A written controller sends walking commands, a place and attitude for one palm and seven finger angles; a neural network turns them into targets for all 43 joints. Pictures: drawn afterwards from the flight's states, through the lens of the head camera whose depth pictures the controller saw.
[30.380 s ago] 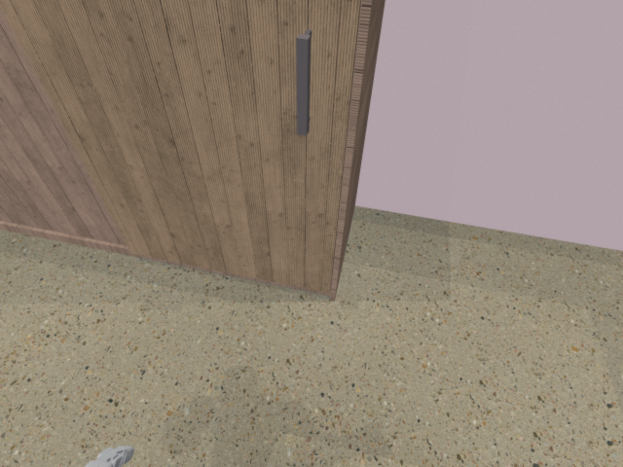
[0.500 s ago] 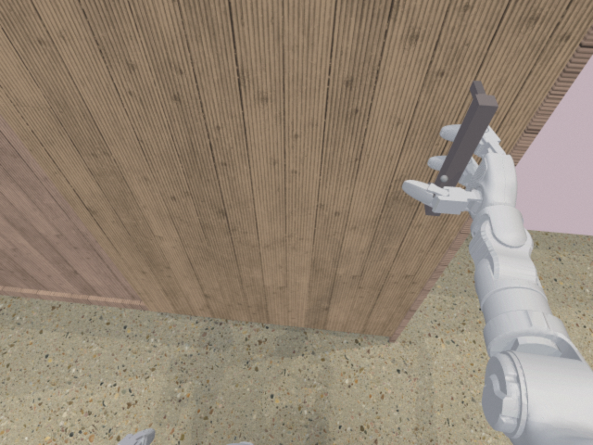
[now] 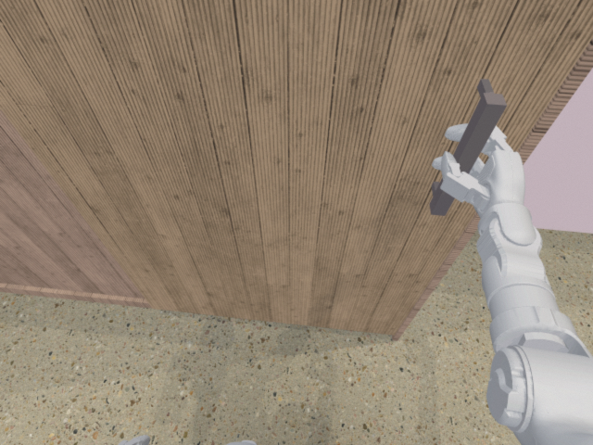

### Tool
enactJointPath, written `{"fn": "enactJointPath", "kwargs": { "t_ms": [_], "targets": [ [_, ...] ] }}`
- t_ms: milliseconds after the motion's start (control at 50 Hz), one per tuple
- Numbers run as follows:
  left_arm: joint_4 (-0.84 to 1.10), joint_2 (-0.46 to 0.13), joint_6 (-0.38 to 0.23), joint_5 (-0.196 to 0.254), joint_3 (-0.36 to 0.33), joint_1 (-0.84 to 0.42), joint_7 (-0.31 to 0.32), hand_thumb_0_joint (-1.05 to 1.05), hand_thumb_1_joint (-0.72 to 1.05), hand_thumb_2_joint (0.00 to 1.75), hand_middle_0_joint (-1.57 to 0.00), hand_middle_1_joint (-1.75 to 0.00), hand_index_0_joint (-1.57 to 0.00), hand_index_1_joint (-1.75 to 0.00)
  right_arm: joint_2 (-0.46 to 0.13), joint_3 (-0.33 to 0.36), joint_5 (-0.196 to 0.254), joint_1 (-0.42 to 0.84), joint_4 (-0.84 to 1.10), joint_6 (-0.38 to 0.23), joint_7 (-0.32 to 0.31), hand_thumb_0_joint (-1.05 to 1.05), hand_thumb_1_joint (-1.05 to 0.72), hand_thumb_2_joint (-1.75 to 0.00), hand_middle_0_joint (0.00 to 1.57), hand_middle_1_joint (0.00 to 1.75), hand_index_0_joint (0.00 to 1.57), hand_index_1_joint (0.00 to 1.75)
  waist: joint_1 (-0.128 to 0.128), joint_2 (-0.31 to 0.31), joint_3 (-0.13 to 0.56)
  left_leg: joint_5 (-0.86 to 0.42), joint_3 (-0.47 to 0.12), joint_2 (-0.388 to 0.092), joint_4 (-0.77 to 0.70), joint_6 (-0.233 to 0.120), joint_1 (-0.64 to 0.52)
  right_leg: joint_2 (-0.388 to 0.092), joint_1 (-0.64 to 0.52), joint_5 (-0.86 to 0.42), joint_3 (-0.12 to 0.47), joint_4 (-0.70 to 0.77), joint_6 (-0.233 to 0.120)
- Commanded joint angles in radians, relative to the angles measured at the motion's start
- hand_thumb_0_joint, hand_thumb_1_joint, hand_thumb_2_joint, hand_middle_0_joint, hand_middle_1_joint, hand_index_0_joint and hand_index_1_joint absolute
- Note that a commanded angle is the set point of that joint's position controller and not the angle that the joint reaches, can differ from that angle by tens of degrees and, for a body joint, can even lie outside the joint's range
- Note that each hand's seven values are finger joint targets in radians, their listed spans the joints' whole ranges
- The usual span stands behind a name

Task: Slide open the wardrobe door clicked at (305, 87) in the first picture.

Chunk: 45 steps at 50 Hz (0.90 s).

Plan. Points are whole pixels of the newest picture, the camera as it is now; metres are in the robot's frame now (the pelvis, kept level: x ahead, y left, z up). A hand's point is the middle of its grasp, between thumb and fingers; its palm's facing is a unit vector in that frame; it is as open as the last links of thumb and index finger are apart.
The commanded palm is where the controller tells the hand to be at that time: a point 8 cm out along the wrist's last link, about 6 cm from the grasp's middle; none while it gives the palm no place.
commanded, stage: grip the handle and tug to test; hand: right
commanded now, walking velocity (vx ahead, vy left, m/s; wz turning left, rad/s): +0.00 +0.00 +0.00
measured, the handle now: (458, 153) +0.52 -0.16 +0.12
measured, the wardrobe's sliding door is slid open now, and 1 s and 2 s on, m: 0.00 0.00 0.02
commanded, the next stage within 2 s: tug the door sideways, standing still in 0.56 s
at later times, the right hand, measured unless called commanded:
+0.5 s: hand (449, 176) +0.46 -0.14 +0.12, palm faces +0.01 +1.00 +0.01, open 5.8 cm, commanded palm +0.41 -0.18 +0.12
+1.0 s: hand (448, 175) +0.46 -0.14 +0.12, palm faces +0.04 +1.00 -0.01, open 5.7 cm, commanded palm +0.44 -0.15 +0.12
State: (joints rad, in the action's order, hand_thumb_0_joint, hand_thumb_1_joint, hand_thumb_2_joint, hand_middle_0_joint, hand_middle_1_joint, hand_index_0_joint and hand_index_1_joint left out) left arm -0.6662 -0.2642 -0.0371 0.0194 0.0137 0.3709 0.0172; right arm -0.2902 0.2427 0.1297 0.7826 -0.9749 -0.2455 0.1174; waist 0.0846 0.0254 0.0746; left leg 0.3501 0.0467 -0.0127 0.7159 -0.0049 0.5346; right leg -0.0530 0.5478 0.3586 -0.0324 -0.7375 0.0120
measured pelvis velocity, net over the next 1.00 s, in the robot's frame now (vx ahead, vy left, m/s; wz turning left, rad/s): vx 0.03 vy -0.01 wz -0.03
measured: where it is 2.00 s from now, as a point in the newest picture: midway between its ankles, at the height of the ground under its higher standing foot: outside the picture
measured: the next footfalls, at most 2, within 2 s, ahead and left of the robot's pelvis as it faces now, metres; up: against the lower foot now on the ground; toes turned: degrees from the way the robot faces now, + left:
none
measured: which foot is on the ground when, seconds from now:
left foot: down 0.00-1.00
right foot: down 0.00-1.00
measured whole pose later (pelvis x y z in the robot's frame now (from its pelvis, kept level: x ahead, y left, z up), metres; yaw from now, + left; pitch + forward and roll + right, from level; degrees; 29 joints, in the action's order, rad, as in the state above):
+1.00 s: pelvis +0.03 -0.01 +0.01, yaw -2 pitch +10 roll +1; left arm -0.65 -0.24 -0.03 0.01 -0.01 0.30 0.00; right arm -0.19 0.13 0.14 0.66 -0.70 -0.10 0.01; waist 0.03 0.03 0.09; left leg 0.37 0.07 -0.02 0.66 0.01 0.46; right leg -0.04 0.49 0.37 -0.01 -0.69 0.01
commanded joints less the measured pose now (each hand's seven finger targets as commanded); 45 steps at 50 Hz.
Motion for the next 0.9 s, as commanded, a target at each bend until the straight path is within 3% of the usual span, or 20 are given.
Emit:
{"fn": "enactJointPath", "kwargs": {
  "t_ms": [0, 40, 60, 100, 120, 160, 180, 280, 340, 360, 440, 540, 600, 640, 660, 680, 720, 760, 820, 880],
  "targets": [
    [0.087, -0.141, -0.03, 0.0, -0.051, 0.067, 0.01, 0.0, 0.9, 0.9, -0.2, -0.3, -0.2, -0.3, -0.168, 0.003, -0.012, 0.524, 0.195, -0.064, 0.002, 0.0, -0.9, -0.9, 0.45, 1.4, 0.45, 1.4, 0.037, -0.04, 0.327, -0.337, -0.024, 0.039, -0.078, -0.016, -0.122, 0.047, -0.166, -0.233, 0.019, 0.075, -0.04],
    [0.089, -0.137, -0.031, 0.001, -0.052, 0.066, 0.006, 0.0, 0.9, 0.9, -0.2, -0.3, -0.2, -0.3, -0.143, -0.014, -0.016, 0.52, 0.212, -0.067, 0.002, 0.0, -0.9, -0.9, 0.45, 1.4, 0.45, 1.4, 0.031, 0.025, 0.372, -0.346, -0.021, 0.038, -0.069, -0.02, -0.11, 0.048, -0.21, -0.263, 0.021, 0.07, -0.035],
    [0.087, -0.136, -0.033, 0.001, -0.052, 0.066, 0.004, 0.0, 0.9, 0.9, -0.2, -0.3, -0.2, -0.3, -0.13, -0.021, -0.013, 0.517, 0.209, -0.067, 0.003, 0.0, -0.9, -0.9, 0.45, 1.4, 0.45, 1.4, 0.035, 0.011, 0.375, -0.346, -0.021, 0.039, -0.071, -0.019, -0.108, 0.048, -0.214, -0.268, 0.022, 0.068, -0.035],
    [0.09, -0.143, -0.03, -0.001, -0.05, 0.07, 0.005, 0.0, 0.9, 0.9, -0.2, -0.3, -0.2, -0.3, -0.164, 0.006, -0.012, 0.48, 0.197, -0.068, 0.002, 0.0, -0.9, -0.9, 0.45, 1.4, 0.45, 1.4, 0.026, -0.041, 0.363, -0.349, -0.019, 0.042, -0.071, -0.019, -0.13, 0.047, -0.184, -0.261, 0.023, 0.069, -0.038],
    [0.091, -0.139, -0.031, 0.001, -0.05, 0.064, 0.004, 0.0, 0.9, 0.9, -0.2, -0.3, -0.2, -0.3, -0.147, -0.012, -0.009, 0.512, 0.215, -0.073, 0.003, 0.0, -0.9, -0.9, 0.45, 1.4, 0.45, 1.4, 0.035, -0.023, 0.371, -0.353, -0.022, 0.041, -0.07, -0.018, -0.126, 0.047, -0.191, -0.26, 0.023, 0.071, -0.037],
    [0.097, -0.135, -0.034, 0.002, -0.051, 0.056, 0.001, 0.0, 0.9, 0.9, -0.2, -0.3, -0.2, -0.3, -0.118, -0.027, -0.008, 0.486, 0.225, -0.074, 0.005, 0.0, -0.9, -0.9, 0.45, 1.4, 0.45, 1.4, 0.028, 0.005, 0.363, -0.341, -0.02, 0.041, -0.071, -0.02, -0.114, 0.047, -0.201, -0.255, 0.019, 0.071, -0.035],
    [0.099, -0.136, -0.033, 0.002, -0.05, 0.056, 0.0, 0.0, 0.9, 0.9, -0.2, -0.3, -0.2, -0.3, -0.132, -0.008, -0.007, 0.449, 0.212, -0.071, 0.003, 0.0, -0.9, -0.9, 0.45, 1.4, 0.45, 1.4, 0.015, 0.0, 0.355, -0.338, -0.018, 0.043, -0.071, -0.023, -0.119, 0.047, -0.195, -0.252, 0.02, 0.073, -0.034],
    [0.124, -0.136, -0.033, 0.005, -0.052, 0.042, -0.002, 0.0, 0.9, 0.9, -0.2, -0.3, -0.2, -0.3, -0.128, -0.008, 0.003, 0.385, 0.28, -0.069, 0.011, 0.0, -0.9, -0.9, 0.45, 1.4, 0.45, 1.4, 0.002, -0.017, 0.383, -0.377, -0.02, 0.042, -0.071, -0.022, -0.166, 0.047, -0.197, -0.275, 0.01, 0.078, -0.036],
    [0.136, -0.134, -0.03, 0.005, -0.053, 0.033, -0.003, 0.0, 0.9, 0.9, -0.2, -0.3, -0.2, -0.3, -0.142, 0.016, 0.013, 0.291, 0.32, -0.06, 0.015, 0.0, -0.9, -0.9, 0.45, 1.4, 0.45, 1.4, -0.023, -0.023, 0.387, -0.433, -0.021, 0.043, -0.067, -0.023, -0.211, 0.046, -0.197, -0.323, 0.001, 0.082, -0.037],
    [0.143, -0.13, -0.031, 0.008, -0.052, 0.028, -0.005, 0.0, 0.9, 0.9, -0.2, -0.3, -0.2, -0.3, -0.119, -0.004, 0.014, 0.279, 0.359, -0.057, 0.017, 0.0, -0.9, -0.9, 0.45, 1.4, 0.45, 1.4, -0.025, 0.005, 0.39, -0.44, -0.018, 0.043, -0.065, -0.025, -0.209, 0.045, -0.213, -0.343, 0.001, 0.084, -0.034],
    [0.159, -0.127, -0.032, 0.009, -0.057, 0.017, -0.011, 0.0, 0.9, 0.9, -0.2, -0.3, -0.2, -0.3, -0.092, -0.007, 0.025, 0.15, 0.43, -0.033, 0.009, 0.0, -0.9, -0.9, 0.45, 1.4, 0.45, 1.4, -0.046, -0.011, 0.382, -0.48, -0.012, 0.047, -0.068, -0.024, -0.229, 0.037, -0.238, -0.415, -0.001, 0.088, -0.034],
    [0.173, -0.119, -0.033, 0.011, -0.063, 0.003, -0.014, 0.0, 0.9, 0.9, -0.2, -0.3, -0.2, -0.3, -0.063, -0.036, 0.023, 0.06, 0.569, -0.002, 0.002, 0.0, -0.9, -0.9, 0.45, 1.4, 0.45, 1.4, -0.052, 0.01, 0.385, -0.565, -0.013, 0.042, -0.071, -0.018, -0.258, 0.029, -0.28, -0.536, -0.01, 0.088, -0.035],
    [0.176, -0.12, -0.029, 0.009, -0.066, 0.005, -0.015, 0.0, 0.9, 0.9, -0.2, -0.3, -0.2, -0.3, -0.064, -0.039, 0.022, 0.007, 0.626, 0.026, -0.002, 0.0, -0.9, -0.9, 0.45, 1.4, 0.45, 1.4, -0.058, -0.01, 0.383, -0.617, -0.013, 0.042, -0.074, -0.016, -0.281, 0.024, -0.295, -0.613, -0.011, 0.087, -0.037],
    [0.178, -0.112, -0.031, 0.009, -0.066, 0.002, -0.018, 0.0, 0.9, 0.9, -0.2, -0.3, -0.2, -0.3, -0.03, -0.062, 0.027, -0.016, 0.666, 0.047, -0.001, 0.0, -0.9, -0.9, 0.45, 1.4, 0.45, 1.4, -0.057, 0.015, 0.389, -0.647, -0.01, 0.038, -0.077, -0.012, -0.282, 0.021, -0.329, -0.674, -0.008, 0.088, -0.034],
    [0.161, -0.123, -0.024, 0.009, -0.069, 0.008, -0.011, 0.0, 0.9, 0.9, -0.2, -0.3, -0.2, -0.3, -0.112, 0.003, 0.021, 0.021, 0.649, 0.054, -0.009, 0.0, -0.9, -0.9, 0.45, 1.4, 0.45, 1.4, -0.053, 0.008, 0.376, -0.648, -0.014, 0.04, -0.081, -0.013, -0.279, 0.019, -0.321, -0.66, -0.007, 0.088, -0.031],
    [0.155, -0.123, -0.017, 0.006, -0.065, 0.009, -0.008, 0.0, 0.9, 0.9, -0.2, -0.3, -0.2, -0.3, -0.102, -0.014, 0.015, 0.069, 0.63, 0.065, -0.012, 0.0, -0.9, -0.9, 0.45, 1.4, 0.45, 1.4, -0.036, -0.001, 0.358, -0.646, -0.015, 0.04, -0.085, -0.011, -0.273, 0.024, -0.311, -0.637, -0.007, 0.092, -0.033],
    [0.145, -0.118, -0.013, 0.004, -0.065, 0.012, 0.0, 0.0, 0.9, 0.9, -0.2, -0.3, -0.2, -0.3, -0.047, -0.062, 0.015, 0.18, 0.612, 0.081, -0.017, 0.0, -0.9, -0.9, 0.45, 1.4, 0.45, 1.4, 0.0, -0.04, 0.335, -0.655, -0.012, 0.041, -0.093, -0.006, -0.252, 0.027, -0.307, -0.612, -0.007, 0.089, -0.038],
    [0.121, -0.116, -0.011, 0.003, -0.065, 0.021, 0.005, 0.0, 0.9, 0.9, -0.2, -0.3, -0.2, -0.3, -0.014, -0.09, 0.011, 0.276, 0.57, 0.093, -0.028, 0.0, -0.9, -0.9, 0.45, 1.4, 0.45, 1.4, 0.023, -0.018, 0.317, -0.615, -0.005, 0.042, -0.094, -0.007, -0.206, 0.025, -0.314, -0.603, 0.006, 0.081, -0.033],
    [0.103, -0.108, -0.013, -0.003, -0.069, 0.032, 0.001, 0.0, 0.9, 0.9, -0.2, -0.3, -0.2, -0.3, 0.043, -0.131, 0.002, 0.286, 0.55, 0.098, -0.04, 0.0, -0.9, -0.9, 0.45, 1.4, 0.45, 1.4, 0.028, 0.021, 0.371, -0.621, -0.001, 0.038, -0.085, -0.008, -0.182, 0.026, -0.367, -0.676, 0.018, 0.061, -0.03],
    [0.092, -0.104, -0.019, -0.008, -0.068, 0.029, -0.007, 0.0, 0.9, 0.9, -0.2, -0.3, -0.2, -0.3, 0.103, -0.189, -0.003, 0.317, 0.524, 0.089, -0.045, 0.0, -0.9, -0.9, 0.45, 1.4, 0.45, 1.4, 0.034, 0.02, 0.384, -0.576, 0.009, 0.039, -0.079, -0.009, -0.152, 0.027, -0.375, -0.652, 0.032, 0.054, -0.024]
  ]
}}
